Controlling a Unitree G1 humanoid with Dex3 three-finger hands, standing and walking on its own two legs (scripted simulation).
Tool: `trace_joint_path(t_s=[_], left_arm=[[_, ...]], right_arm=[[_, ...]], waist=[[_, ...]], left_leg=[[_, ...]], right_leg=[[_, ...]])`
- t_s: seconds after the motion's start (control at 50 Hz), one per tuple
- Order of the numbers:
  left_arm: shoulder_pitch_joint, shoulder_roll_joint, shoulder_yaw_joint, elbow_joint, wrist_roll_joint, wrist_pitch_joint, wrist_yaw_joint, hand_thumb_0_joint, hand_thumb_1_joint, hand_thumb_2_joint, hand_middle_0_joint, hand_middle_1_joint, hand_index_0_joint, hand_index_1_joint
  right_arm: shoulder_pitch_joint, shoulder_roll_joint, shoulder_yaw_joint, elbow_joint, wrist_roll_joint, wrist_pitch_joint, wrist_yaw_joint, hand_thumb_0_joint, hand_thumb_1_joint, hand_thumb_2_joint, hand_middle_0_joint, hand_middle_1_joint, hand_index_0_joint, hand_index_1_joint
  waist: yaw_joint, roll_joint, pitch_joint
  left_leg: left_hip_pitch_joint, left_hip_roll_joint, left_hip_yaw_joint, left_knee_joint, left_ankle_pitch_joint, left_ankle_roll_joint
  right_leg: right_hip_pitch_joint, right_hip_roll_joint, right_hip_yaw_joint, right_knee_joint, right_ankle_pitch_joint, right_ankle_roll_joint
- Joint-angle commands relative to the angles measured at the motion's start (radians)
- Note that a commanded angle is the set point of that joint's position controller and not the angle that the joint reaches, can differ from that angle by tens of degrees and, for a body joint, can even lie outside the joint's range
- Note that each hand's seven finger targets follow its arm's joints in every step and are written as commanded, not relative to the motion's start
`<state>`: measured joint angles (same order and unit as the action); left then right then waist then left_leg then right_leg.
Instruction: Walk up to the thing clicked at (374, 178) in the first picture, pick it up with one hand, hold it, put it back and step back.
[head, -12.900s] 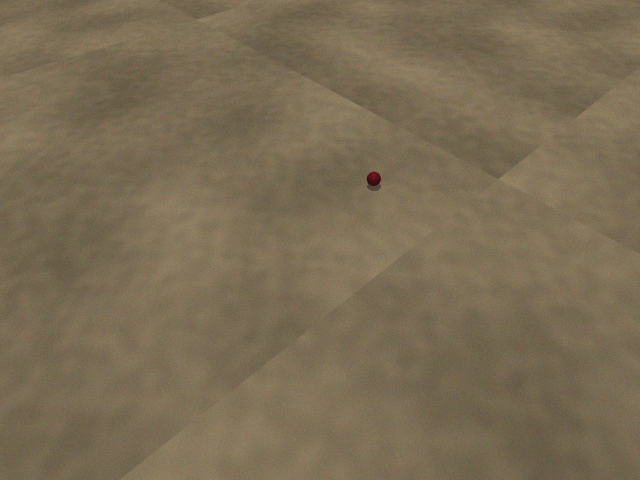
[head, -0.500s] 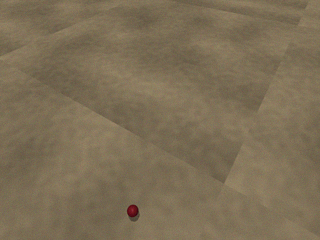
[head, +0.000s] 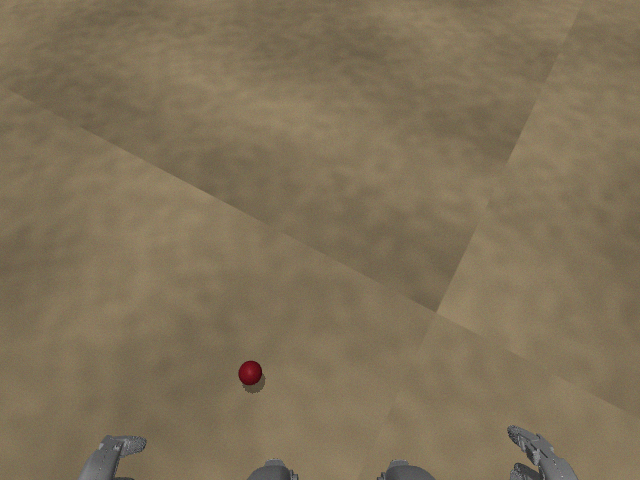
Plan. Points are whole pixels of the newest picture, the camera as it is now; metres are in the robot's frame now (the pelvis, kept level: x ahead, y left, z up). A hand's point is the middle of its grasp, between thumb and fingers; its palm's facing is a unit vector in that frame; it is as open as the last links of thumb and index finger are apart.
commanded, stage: rise first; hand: left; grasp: from above
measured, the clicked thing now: (250, 372) +0.44 +0.22 -0.69
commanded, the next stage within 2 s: none
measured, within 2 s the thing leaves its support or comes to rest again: neither
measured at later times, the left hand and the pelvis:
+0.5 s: hand out of the picture +0.13 +0.27 -0.22, palm faces -0.25 -0.82 -0.52, open 14.1 cm; pelvis -0.02 +0.00 -0.08, yaw +0 degrees
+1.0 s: hand (192, 418) +0.28 +0.29 -0.42, palm faces -0.46 -0.32 -0.83, open 14.0 cm; pelvis -0.08 -0.01 -0.28, yaw -2 degrees
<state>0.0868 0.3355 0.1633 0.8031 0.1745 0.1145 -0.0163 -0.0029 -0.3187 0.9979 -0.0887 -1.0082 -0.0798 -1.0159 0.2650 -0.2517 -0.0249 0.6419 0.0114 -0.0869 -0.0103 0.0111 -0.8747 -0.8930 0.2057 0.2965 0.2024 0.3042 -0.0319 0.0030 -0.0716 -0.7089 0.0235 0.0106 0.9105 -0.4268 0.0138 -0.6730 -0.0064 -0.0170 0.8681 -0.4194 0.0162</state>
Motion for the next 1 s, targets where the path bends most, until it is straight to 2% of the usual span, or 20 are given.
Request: trace_joint_path(t_s=[0.0, 0.04, 0.12, 0.22, 0.28, 0.3, 0.34, 0.38, 0.42, 0.5, 0.52, 0.54, 0.6, 0.68, 0.74, 0.8, 0.86, 0.9, 0.94, 0.98], left_arm=[[0.031, 0.209, 0.065, -0.224, 0.021, -0.017, 0.008, 0.0, -0.522, 1.022, -0.068, -1.081, -0.054, -1.095], [0.039, 0.223, 0.075, -0.282, 0.031, -0.007, 0.007, 0.0, -0.541, 1.031, -0.067, -1.063, -0.046, -1.085], [0.111, 0.202, 0.062, -0.342, 0.041, 0.029, 0.001, 0.0, -0.561, 1.026, -0.072, -1.069, -0.054, -1.088], [0.165, 0.202, 0.063, -0.413, 0.068, 0.053, 0.003, 0.0, -0.566, 0.995, -0.074, -1.087, -0.07, -1.092], [0.19, 0.198, 0.062, -0.442, 0.077, 0.056, 0.006, 0.0, -0.572, 0.992, -0.082, -1.08, -0.076, -1.085], [0.193, 0.197, 0.061, -0.453, 0.082, 0.055, 0.006, 0.0, -0.557, 0.995, -0.073, -1.078, -0.067, -1.085], [0.122, 0.227, 0.064, -0.473, 0.1, 0.046, 0.01, 0.0, -0.571, 0.993, -0.083, -1.079, -0.075, -1.087], [0.069, 0.222, 0.052, -0.449, 0.123, 0.023, 0.01, 0.0, -0.568, 0.993, -0.083, -1.074, -0.073, -1.084], [0.016, 0.244, 0.061, -0.394, 0.16, -0.01, 0.011, 0.0, -0.562, 0.998, -0.076, -1.073, -0.065, -1.083], [-0.056, 0.255, 0.034, -0.362, 0.251, -0.096, 0.018, 0.0, -0.548, 0.992, -0.079, -1.085, -0.072, -1.093], [-0.074, 0.242, 0.016, -0.321, 0.276, -0.116, 0.021, 0.0, -0.542, 0.998, -0.071, -1.09, -0.066, -1.096], [-0.13, 0.288, 0.04, -0.308, 0.301, -0.139, 0.028, 0.0, -0.531, 0.995, -0.067, -1.098, -0.066, -1.1], [-0.183, 0.337, 0.066, -0.26, 0.38, -0.197, 0.061, 0.0, -0.534, 0.991, -0.067, -1.105, -0.069, -1.103], [-0.256, 0.363, 0.056, -0.215, 0.457, -0.236, 0.102, 0.0, -0.535, 1.003, -0.061, -1.103, -0.064, -1.1], [-0.406, 0.409, 0.057, -0.193, 0.52, -0.258, 0.132, 0.0, -0.555, 1.021, -0.064, -1.078, -0.057, -1.086], [-0.52, 0.462, 0.067, -0.106, 0.591, -0.28, 0.169, 0.0, -0.55, 1.017, -0.066, -1.067, -0.063, -1.07], [-0.639, 0.522, 0.077, -0.057, 0.65, -0.301, 0.195, 0.0, -0.551, 1.015, -0.066, -1.067, -0.068, -1.066], [-0.684, 0.5, 0.05, 0.019, 0.679, -0.312, 0.202, 0.0, -0.555, 1.024, -0.062, -1.052, -0.059, -1.055], [-0.77, 0.558, 0.067, 0.054, 0.715, -0.329, 0.212, 0.0, -0.551, 1.019, -0.066, -1.062, -0.069, -1.06], [-0.812, 0.562, 0.05, 0.09, 0.745, -0.341, 0.218, 0.0, -0.551, 1.022, -0.066, -1.057, -0.068, -1.056]], right_arm=[[-0.002, -0.159, -0.073, -0.146, 0.002, -0.066, -0.023, 0.0, -0.85, -0.889, 0.2, 0.3, 0.2, 0.3], [-0.012, -0.159, -0.074, -0.158, 0.0, -0.073, -0.026, 0.0, -0.851, -0.889, 0.2, 0.3, 0.2, 0.3], [-0.038, -0.148, -0.066, -0.181, 0.0, -0.086, -0.029, 0.0, -0.861, -0.892, 0.2, 0.3, 0.2, 0.3], [-0.039, -0.147, -0.066, -0.204, -0.004, -0.101, -0.029, 0.0, -0.879, -0.896, 0.2, 0.3, 0.2, 0.3], [-0.054, -0.142, -0.062, -0.216, -0.005, -0.108, -0.024, 0.0, -0.892, -0.9, 0.2, 0.3, 0.2, 0.3], [-0.061, -0.14, -0.063, -0.222, -0.004, -0.112, -0.023, 0.0, -0.874, -0.895, 0.2, 0.3, 0.2, 0.3], [-0.057, -0.145, -0.065, -0.218, -0.006, -0.119, -0.022, 0.0, -0.885, -0.898, 0.2, 0.3, 0.2, 0.3], [-0.074, -0.146, -0.062, -0.215, -0.007, -0.13, -0.019, 0.0, -0.878, -0.897, 0.2, 0.3, 0.2, 0.3], [-0.085, -0.154, -0.064, -0.204, -0.009, -0.141, -0.017, 0.0, -0.865, -0.893, 0.2, 0.3, 0.2, 0.3], [-0.092, -0.17, -0.072, -0.18, -0.008, -0.161, -0.003, 0.0, -0.849, -0.889, 0.2, 0.3, 0.2, 0.3], [-0.091, -0.179, -0.076, -0.17, -0.007, -0.164, 0.003, 0.0, -0.839, -0.887, 0.2, 0.3, 0.2, 0.3], [-0.097, -0.182, -0.077, -0.16, -0.007, -0.165, 0.005, 0.0, -0.837, -0.886, 0.2, 0.3, 0.2, 0.3], [-0.095, -0.192, -0.082, -0.139, -0.006, -0.162, 0.017, 0.0, -0.849, -0.889, 0.2, 0.3, 0.2, 0.3], [-0.093, -0.21, -0.092, -0.1, -0.006, -0.147, 0.029, 0.0, -0.859, -0.892, 0.2, 0.3, 0.2, 0.3], [-0.079, -0.216, -0.103, -0.069, -0.01, -0.13, 0.039, 0.0, -0.865, -0.895, 0.2, 0.3, 0.2, 0.3], [-0.061, -0.214, -0.101, -0.04, -0.017, -0.116, 0.045, 0.0, -0.876, -0.897, 0.2, 0.3, 0.2, 0.3], [-0.042, -0.22, -0.101, -0.024, -0.027, -0.097, 0.051, 0.0, -0.887, -0.901, 0.2, 0.3, 0.2, 0.3], [-0.031, -0.22, -0.099, -0.005, -0.034, -0.087, 0.057, 0.0, -0.887, -0.901, 0.2, 0.3, 0.2, 0.3], [-0.013, -0.221, -0.099, 0.002, -0.038, -0.073, 0.057, 0.0, -0.894, -0.902, 0.2, 0.3, 0.2, 0.3], [-0.008, -0.221, -0.097, 0.006, -0.045, -0.062, 0.061, 0.0, -0.9, -0.903, 0.2, 0.3, 0.2, 0.3]], waist=[[0.009, 0.066, -0.275], [0.004, 0.069, -0.269], [0.0, 0.065, -0.247], [0.002, 0.078, -0.291], [0.01, 0.081, -0.296], [0.007, 0.082, -0.299], [-0.011, 0.079, -0.304], [-0.019, 0.083, -0.282], [-0.021, 0.074, -0.271], [-0.007, 0.086, -0.388], [-0.018, 0.082, -0.4], [-0.007, 0.086, -0.42], [0.018, 0.096, -0.492], [0.021, 0.108, -0.591], [0.016, 0.101, -0.665], [0.01, 0.065, -0.672], [0.012, 0.073, -0.745], [-0.005, 0.078, -0.724], [-0.009, 0.05, -0.732], [-0.018, 0.062, -0.718]], left_leg=[[0.125, -0.005, -0.021, -0.025, 0.335, -0.009], [0.096, -0.002, -0.029, -0.012, 0.289, -0.01], [0.023, -0.005, -0.03, 0.019, 0.189, -0.005], [-0.015, -0.003, -0.035, 0.088, 0.234, -0.007], [-0.059, -0.002, -0.043, 0.125, 0.236, -0.009], [-0.07, -0.005, -0.042, 0.138, 0.2, -0.006], [-0.118, -0.005, -0.04, 0.178, 0.174, -0.003], [-0.179, -0.006, -0.046, 0.215, 0.104, -0.002], [-0.255, -0.008, -0.05, 0.266, 0.028, 0.0], [-0.334, -0.012, -0.054, 0.385, 0.057, -0.004], [-0.349, -0.009, -0.068, 0.407, 0.056, -0.008], [-0.393, -0.012, -0.063, 0.446, 0.049, -0.005], [-0.476, -0.02, -0.058, 0.53, 0.043, -0.003], [-0.521, -0.019, -0.061, 0.639, 0.118, -0.005], [-0.574, -0.017, -0.06, 0.722, 0.113, 0.001], [-0.703, -0.023, -0.043, 0.798, 0.037, 0.009], [-0.732, -0.024, -0.038, 0.857, 0.032, 0.013], [-0.773, -0.023, -0.039, 0.891, 0.009, 0.014], [-0.841, -0.025, -0.03, 0.921, -0.051, 0.02], [-0.881, -0.026, -0.026, 0.945, -0.104, 0.024]], right_leg=[[0.016, 0.022, -0.02, 0.014, 0.252, -0.044], [-0.013, 0.024, -0.022, 0.029, 0.208, -0.043], [-0.057, 0.021, -0.021, 0.049, 0.142, -0.041], [-0.117, 0.023, -0.025, 0.124, 0.165, -0.043], [-0.167, 0.023, -0.028, 0.172, 0.151, -0.046], [-0.182, 0.022, -0.027, 0.18, 0.125, -0.045], [-0.224, 0.022, -0.022, 0.209, 0.119, -0.043], [-0.303, 0.022, -0.019, 0.255, 0.061, -0.045], [-0.387, 0.022, -0.017, 0.309, 0.001, -0.044], [-0.499, 0.019, -0.009, 0.447, 0.016, -0.048], [-0.546, 0.019, -0.014, 0.488, 0.008, -0.049], [-0.577, 0.02, -0.01, 0.516, 0.006, -0.048], [-0.648, 0.019, -0.004, 0.596, 0.006, -0.049], [-0.743, 0.02, -0.015, 0.702, 0.053, -0.052], [-0.813, 0.023, -0.019, 0.763, 0.046, -0.053], [-0.833, 0.025, -0.02, 0.8, 0.005, -0.048], [-0.86, 0.025, -0.026, 0.845, -0.004, -0.048], [-0.908, 0.025, -0.037, 0.873, -0.027, -0.047], [-0.902, 0.027, -0.037, 0.878, -0.07, -0.043], [-0.935, 0.03, -0.04, 0.887, -0.122, -0.042]])
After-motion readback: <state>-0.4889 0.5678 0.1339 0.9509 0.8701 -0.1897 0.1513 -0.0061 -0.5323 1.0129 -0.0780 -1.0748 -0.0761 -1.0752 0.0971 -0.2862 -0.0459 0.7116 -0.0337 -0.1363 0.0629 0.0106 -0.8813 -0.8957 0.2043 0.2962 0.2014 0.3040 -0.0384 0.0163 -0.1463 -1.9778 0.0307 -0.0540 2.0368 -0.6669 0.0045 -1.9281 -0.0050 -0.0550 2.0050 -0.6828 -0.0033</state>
